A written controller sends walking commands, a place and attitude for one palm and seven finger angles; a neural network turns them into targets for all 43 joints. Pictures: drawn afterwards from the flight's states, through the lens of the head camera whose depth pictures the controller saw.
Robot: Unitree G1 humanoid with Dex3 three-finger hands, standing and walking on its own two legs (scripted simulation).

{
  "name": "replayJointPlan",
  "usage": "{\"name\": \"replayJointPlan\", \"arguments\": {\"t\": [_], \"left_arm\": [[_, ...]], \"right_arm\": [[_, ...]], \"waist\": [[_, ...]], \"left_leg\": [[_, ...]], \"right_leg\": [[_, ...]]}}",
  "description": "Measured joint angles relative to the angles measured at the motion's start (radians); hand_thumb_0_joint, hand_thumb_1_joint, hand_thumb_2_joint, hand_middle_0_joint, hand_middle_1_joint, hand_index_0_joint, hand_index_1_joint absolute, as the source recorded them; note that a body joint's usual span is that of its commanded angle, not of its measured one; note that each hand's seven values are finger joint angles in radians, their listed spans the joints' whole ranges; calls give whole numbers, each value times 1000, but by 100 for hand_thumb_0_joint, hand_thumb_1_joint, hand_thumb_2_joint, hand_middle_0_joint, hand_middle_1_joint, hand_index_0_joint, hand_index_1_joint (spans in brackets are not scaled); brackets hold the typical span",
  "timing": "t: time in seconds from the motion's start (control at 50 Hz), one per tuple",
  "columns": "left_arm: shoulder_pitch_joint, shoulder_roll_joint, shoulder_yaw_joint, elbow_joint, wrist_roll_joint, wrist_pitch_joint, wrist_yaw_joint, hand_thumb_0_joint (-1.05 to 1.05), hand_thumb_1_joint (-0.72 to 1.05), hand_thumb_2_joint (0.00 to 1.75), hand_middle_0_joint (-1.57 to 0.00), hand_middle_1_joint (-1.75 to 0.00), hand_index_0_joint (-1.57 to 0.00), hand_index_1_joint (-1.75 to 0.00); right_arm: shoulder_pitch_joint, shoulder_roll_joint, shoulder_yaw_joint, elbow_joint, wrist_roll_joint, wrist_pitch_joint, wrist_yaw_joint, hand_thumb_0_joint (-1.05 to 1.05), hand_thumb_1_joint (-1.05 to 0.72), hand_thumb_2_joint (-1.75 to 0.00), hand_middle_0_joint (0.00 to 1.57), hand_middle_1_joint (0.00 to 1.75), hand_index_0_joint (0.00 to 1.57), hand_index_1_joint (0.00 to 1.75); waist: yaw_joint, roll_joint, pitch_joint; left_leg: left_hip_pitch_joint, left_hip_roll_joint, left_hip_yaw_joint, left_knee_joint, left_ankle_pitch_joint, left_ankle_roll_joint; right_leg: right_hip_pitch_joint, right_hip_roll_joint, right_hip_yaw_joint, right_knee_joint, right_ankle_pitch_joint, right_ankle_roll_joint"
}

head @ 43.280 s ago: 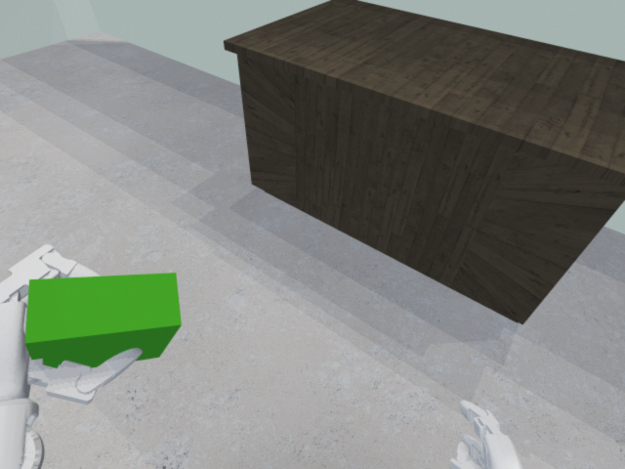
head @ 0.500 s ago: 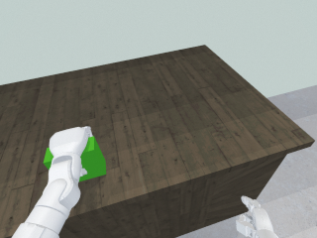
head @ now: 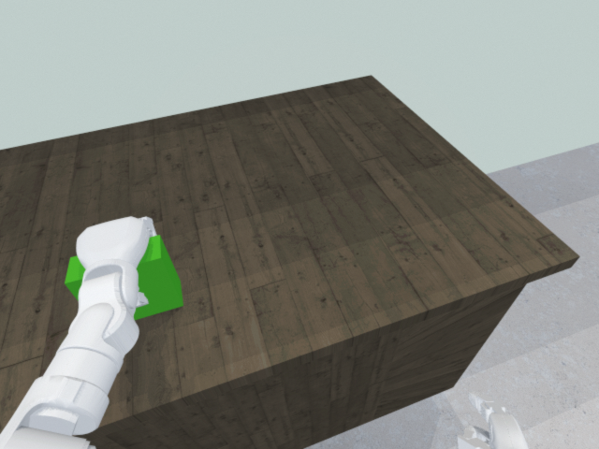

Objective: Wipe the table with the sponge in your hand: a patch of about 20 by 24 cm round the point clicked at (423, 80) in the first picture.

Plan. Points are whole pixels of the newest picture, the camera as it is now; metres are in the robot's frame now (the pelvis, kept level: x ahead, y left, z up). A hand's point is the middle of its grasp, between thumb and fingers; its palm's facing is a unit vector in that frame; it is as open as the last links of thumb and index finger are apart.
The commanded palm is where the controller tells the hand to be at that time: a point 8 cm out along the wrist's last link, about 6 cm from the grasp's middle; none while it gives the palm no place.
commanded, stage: wipe forward along the first lane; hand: left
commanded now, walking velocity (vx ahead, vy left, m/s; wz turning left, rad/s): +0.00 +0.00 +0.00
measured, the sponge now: (134, 290) +0.33 +0.30 +0.02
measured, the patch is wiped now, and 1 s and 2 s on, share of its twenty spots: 0.25 0.50 0.50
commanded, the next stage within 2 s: slide across to the middle lane in 0.58 s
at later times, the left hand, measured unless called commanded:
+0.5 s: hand (127, 242) +0.38 +0.31 +0.06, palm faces -0.08 -0.03 -1.00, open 9.7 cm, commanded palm +0.36 +0.31 +0.11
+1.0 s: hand (150, 226) +0.42 +0.29 +0.07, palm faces -0.04 -0.03 -1.00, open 9.7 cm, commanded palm +0.40 +0.28 +0.12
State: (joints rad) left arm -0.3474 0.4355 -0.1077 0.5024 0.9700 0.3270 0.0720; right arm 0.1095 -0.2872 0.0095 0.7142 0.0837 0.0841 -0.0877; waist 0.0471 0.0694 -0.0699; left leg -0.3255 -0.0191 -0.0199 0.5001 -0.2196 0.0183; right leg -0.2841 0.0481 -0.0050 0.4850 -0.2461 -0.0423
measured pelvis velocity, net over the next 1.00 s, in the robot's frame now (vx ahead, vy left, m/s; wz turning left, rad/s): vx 0.01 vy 0.03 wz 0.00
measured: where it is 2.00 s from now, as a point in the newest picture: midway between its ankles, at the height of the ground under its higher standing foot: outside the picture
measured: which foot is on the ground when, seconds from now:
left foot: down 0.00-1.00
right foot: down 0.00-1.00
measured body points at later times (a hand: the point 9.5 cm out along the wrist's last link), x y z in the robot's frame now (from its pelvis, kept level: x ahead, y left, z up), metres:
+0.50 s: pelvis +0.00 +0.02 +0.00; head +0.02 +0.00 +0.45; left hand +0.38 +0.31 +0.12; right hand +0.14 -0.24 -0.12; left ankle +0.02 +0.11 -0.74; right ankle +0.00 -0.09 -0.74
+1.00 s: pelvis +0.01 +0.03 +0.00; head +0.03 +0.02 +0.45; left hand +0.42 +0.29 +0.12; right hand +0.14 -0.23 -0.13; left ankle +0.02 +0.11 -0.74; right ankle +0.00 -0.09 -0.74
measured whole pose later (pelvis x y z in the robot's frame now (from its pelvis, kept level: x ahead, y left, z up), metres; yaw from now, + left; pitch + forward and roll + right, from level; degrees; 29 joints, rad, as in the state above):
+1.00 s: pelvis +0.01 +0.03 +0.00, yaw +0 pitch +7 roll -1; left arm -0.65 0.40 -0.14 0.83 0.99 0.29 0.16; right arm 0.17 -0.25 -0.01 0.76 0.08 0.09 -0.06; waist 0.00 0.06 -0.10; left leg -0.42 -0.04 -0.02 0.53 -0.23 0.05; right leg -0.36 0.02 0.00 0.48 -0.25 -0.01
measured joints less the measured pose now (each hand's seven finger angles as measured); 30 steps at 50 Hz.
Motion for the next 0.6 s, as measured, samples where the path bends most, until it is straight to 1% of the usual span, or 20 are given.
{"name": "replayJointPlan", "arguments": {"t": [0.22,0.42,0.6], "left_arm": [[-132,15,2,152,17,-40,10,1,-47,105,-79,-138,-78,-137],[-181,20,27,236,29,-71,41,1,-48,105,-79,-138,-79,-137],[-251,49,52,328,38,-86,43,1,-47,105,-79,-138,-78,-138]], "right_arm": [[18,11,-2,8,4,1,0,1,-90,-90,20,30,20,30],[50,20,-2,21,1,14,12,1,-90,-90,20,30,20,30],[62,13,-5,23,1,19,15,1,-90,-90,20,30,20,30]], "waist": [[-12,-4,-4],[-27,-6,-21],[-47,-21,-21]], "left_leg": [[-46,-7,-4,5,7,8],[-71,-10,2,17,-2,17],[-89,-12,3,24,-5,22]], "right_leg": [[-40,-7,-5,-3,9,9],[-61,-10,2,-1,6,18],[-75,-12,3,-3,8,23]]}}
